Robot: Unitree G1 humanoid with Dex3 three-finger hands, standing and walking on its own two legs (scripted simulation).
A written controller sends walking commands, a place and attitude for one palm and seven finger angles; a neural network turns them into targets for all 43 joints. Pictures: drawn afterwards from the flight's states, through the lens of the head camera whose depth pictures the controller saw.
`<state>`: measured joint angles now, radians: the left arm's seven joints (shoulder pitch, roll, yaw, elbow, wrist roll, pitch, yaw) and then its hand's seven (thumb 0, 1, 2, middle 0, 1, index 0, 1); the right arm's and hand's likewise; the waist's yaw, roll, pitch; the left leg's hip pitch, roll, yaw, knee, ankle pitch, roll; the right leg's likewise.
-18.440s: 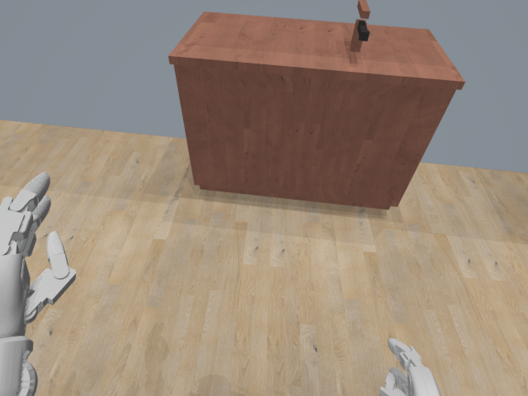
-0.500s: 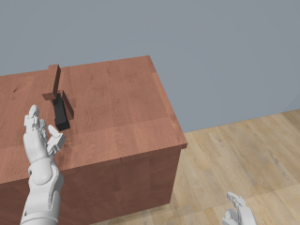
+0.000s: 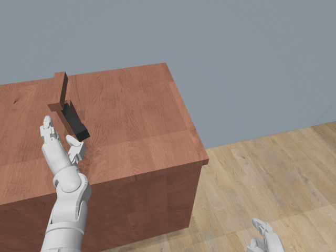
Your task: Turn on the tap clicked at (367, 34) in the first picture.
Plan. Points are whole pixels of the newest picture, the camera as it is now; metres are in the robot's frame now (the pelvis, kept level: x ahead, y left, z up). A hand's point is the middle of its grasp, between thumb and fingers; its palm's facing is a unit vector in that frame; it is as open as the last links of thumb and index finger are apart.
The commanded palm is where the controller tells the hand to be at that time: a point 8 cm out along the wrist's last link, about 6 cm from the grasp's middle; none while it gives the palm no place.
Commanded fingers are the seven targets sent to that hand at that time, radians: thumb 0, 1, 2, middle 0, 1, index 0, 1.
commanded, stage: push the lever round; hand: left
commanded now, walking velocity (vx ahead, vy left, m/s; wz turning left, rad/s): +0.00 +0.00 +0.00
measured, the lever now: (81, 132) +0.36 +0.25 +0.10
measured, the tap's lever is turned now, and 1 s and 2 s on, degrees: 25 52 86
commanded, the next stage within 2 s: lift the hand up off the lever in 1.88 s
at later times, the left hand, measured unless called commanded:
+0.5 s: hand (97, 137) +0.36 +0.21 +0.09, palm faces +0.71 -0.70 -0.07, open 7.7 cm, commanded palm +0.31 +0.23 +0.09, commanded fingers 0.00 0.90 0.90 -0.15 -0.15 -0.15 -0.15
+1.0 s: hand (107, 130) +0.38 +0.19 +0.09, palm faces +0.78 -0.62 -0.09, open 7.6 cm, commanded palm +0.33 +0.20 +0.09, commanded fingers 0.00 0.90 0.90 -0.15 -0.15 -0.15 -0.15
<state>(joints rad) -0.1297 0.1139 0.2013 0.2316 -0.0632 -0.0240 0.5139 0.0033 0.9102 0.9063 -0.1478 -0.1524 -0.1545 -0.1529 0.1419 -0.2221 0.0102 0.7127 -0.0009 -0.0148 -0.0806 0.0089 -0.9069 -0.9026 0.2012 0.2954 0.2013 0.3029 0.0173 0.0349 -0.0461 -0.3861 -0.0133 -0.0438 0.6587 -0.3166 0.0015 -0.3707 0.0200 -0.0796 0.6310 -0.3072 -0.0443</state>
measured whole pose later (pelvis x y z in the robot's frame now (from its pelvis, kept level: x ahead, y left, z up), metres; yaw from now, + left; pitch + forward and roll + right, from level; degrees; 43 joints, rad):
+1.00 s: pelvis +0.01 -0.01 +0.00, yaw +1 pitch +4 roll +0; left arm -0.35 -0.04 0.14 0.38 0.04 0.07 0.84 0.02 0.96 0.92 -0.15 -0.15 -0.15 -0.15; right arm 0.10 -0.19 -0.03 0.76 -0.05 0.06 -0.02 0.01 -0.91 -0.90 0.20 0.30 0.20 0.30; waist 0.03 0.04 -0.06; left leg -0.40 -0.01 -0.06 0.66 -0.33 -0.01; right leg -0.38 0.02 -0.10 0.63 -0.32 -0.06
